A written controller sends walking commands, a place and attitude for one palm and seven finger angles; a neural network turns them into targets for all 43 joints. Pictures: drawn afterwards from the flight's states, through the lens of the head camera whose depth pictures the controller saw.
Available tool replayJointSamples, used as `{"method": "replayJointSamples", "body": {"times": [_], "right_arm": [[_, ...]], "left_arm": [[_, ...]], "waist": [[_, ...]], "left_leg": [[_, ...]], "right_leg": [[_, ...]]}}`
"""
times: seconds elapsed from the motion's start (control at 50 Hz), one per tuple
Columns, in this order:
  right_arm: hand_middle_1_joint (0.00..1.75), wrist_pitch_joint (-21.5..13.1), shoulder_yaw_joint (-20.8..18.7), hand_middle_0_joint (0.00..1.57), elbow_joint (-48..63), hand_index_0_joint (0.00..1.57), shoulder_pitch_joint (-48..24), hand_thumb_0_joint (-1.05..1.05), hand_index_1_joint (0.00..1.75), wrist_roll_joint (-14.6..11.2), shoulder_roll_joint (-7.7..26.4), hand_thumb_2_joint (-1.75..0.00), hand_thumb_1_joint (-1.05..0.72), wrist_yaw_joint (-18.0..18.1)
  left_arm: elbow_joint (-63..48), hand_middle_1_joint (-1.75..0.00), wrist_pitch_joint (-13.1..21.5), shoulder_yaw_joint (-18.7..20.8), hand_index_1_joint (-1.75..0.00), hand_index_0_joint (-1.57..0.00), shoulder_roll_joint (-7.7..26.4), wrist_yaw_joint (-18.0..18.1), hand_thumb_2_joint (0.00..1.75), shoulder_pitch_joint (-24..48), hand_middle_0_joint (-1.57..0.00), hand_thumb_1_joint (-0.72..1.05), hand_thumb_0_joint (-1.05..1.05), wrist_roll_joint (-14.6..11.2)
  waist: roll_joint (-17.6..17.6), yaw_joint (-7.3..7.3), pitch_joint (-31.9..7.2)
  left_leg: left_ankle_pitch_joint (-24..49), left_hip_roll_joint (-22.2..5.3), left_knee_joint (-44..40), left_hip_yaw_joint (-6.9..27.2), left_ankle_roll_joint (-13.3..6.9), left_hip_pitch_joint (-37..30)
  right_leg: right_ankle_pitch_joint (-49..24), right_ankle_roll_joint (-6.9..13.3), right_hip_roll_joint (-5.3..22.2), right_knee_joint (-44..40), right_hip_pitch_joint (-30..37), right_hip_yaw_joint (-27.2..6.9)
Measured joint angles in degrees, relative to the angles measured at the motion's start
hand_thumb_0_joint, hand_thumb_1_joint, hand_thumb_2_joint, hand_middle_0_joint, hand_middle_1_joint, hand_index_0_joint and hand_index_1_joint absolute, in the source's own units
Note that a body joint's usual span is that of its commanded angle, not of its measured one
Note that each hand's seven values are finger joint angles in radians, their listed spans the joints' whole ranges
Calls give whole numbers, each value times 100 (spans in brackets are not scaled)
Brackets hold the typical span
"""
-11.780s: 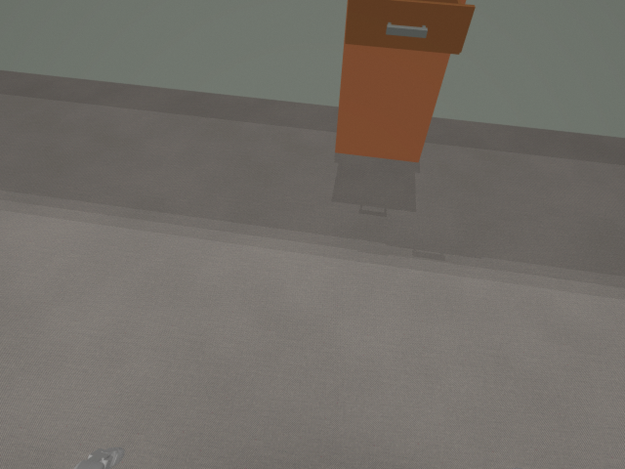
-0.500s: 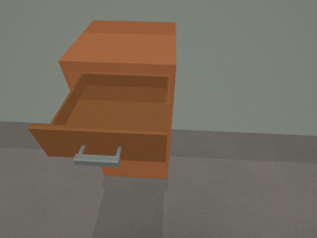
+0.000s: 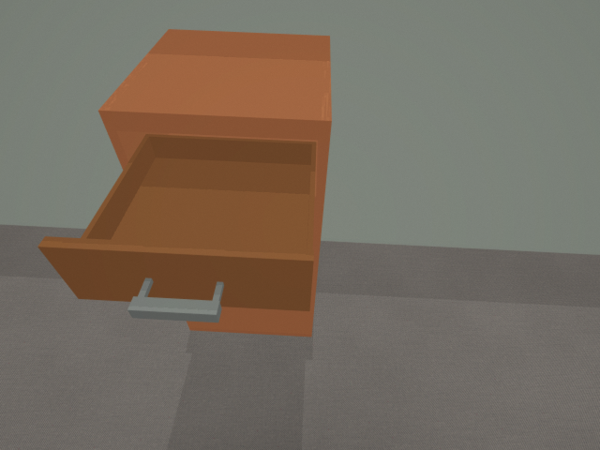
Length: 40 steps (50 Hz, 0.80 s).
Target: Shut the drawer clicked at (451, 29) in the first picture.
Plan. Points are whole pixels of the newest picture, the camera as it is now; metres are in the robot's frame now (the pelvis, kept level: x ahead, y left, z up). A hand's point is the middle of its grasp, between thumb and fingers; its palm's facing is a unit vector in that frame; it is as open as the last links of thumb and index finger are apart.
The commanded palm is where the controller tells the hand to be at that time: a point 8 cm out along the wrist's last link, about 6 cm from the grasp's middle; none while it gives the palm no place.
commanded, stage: come to a stop and stand still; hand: left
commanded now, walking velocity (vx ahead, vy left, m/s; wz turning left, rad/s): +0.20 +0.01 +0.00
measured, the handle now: (179, 297) +0.33 +0.21 +0.00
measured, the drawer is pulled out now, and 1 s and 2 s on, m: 0.30 0.30 0.30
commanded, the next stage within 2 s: look again from close up in 1.62 s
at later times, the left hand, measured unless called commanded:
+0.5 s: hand out of the picture +0.02 +0.18 -0.18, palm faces +0.03 -0.98 -0.20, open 7.3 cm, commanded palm none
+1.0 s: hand out of the picture +0.00 +0.17 -0.16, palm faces -0.01 -0.97 -0.22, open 7.3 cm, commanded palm none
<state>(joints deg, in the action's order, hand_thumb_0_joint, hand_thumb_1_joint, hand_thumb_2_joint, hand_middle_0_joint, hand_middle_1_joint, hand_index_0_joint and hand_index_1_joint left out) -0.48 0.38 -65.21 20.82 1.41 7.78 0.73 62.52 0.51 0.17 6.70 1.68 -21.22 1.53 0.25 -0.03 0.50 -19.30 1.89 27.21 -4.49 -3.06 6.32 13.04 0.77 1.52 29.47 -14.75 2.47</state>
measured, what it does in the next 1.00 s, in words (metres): stands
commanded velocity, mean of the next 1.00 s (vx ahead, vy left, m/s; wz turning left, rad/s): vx -0.03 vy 0.00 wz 0.00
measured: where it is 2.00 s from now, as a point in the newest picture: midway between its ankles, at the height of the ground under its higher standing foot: outside the picture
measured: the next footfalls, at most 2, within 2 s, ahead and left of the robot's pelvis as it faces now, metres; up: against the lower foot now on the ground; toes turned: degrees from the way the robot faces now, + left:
none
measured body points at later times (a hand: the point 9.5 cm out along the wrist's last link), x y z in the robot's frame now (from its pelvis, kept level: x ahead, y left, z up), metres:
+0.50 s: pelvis +0.01 +0.01 +0.00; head +0.03 +0.02 +0.45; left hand +0.02 +0.24 -0.16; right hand +0.01 -0.20 -0.16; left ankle -0.04 +0.08 -0.74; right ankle +0.03 -0.12 -0.74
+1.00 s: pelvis +0.00 +0.00 +0.00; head +0.01 -0.03 +0.45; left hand +0.00 +0.22 -0.15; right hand +0.00 -0.22 -0.17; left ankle -0.05 +0.08 -0.74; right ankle +0.03 -0.12 -0.74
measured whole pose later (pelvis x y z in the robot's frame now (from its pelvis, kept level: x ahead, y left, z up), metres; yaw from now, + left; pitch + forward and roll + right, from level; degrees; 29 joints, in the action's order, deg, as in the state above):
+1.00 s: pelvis +0.00 +0.00 +0.00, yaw -1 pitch -1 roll +1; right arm -1.4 1.3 -61.3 17.6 1.0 10.3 1.1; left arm 62.3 0.2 -1.4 7.8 1.9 -17.0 0.8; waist -2.2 -0.3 2.5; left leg -17.4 2.3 23.7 -5.2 -2.7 5.0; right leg 12.2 0.2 1.7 28.4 -14.8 1.4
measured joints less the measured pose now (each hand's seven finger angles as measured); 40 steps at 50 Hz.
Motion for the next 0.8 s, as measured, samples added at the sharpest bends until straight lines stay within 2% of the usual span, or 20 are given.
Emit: {"method": "replayJointSamples", "body": {"times": [0.12,0.26,0.36,0.44,0.6,0.8], "right_arm": [[30,-118,19,19,-36,19,124,1,30,-35,-42,-89,-91,52],[30,-183,45,19,-51,19,-117,1,30,-96,-182,-89,-91,194],[30,-125,3,19,89,19,-350,1,30,-101,-248,-89,-91,229],[30,-76,-43,20,100,20,-448,2,30,-95,-154,-89,-93,226],[30,-44,-41,19,585,19,-388,2,30,-41,140,-89,-92,96],[30,-69,57,19,725,19,-320,1,30,-24,314,-89,-92,26]], "left_arm": [[49,-30,77,17,-30,-20,-90,2,90,-130,-20,91,0,-19],[126,-30,109,-57,-30,-20,-155,117,90,147,-20,91,0,-102],[59,-30,-6,-19,-30,-20,4,182,90,306,-20,93,3,-99],[-83,-30,-50,36,-30,-20,119,187,90,427,-20,93,2,-101],[-195,-30,-56,-65,-30,-20,251,139,90,579,-20,92,1,-65],[-191,-30,-100,-125,-29,-20,248,12,90,431,-20,91,0,-55]], "waist": [[-11,-4,64],[24,-50,244],[67,-39,302],[91,15,347],[-101,-32,218],[-258,1,51]], "left_leg": [[-272,-55,184,-2,13,-34],[-265,-49,27,40,28,-212],[-137,6,-172,21,-21,-291],[-70,85,-199,-33,-67,-290],[-128,101,208,-35,-127,64],[113,158,-180,-131,-108,-80]], "right_leg": [[259,-54,-47,205,13,-5],[248,-83,-42,137,159,30],[131,-111,-2,35,192,-7],[144,-183,66,-35,209,-74],[58,-168,102,135,-32,-65],[-62,-160,127,22,-43,-176]]}}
